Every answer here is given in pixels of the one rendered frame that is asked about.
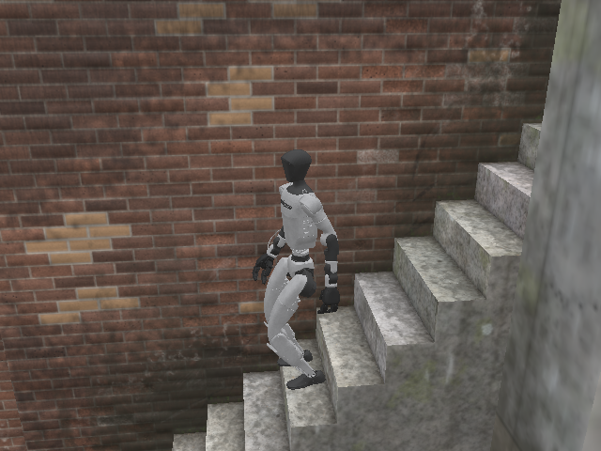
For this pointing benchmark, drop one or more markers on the stairs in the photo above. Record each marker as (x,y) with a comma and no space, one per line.
(415,364)

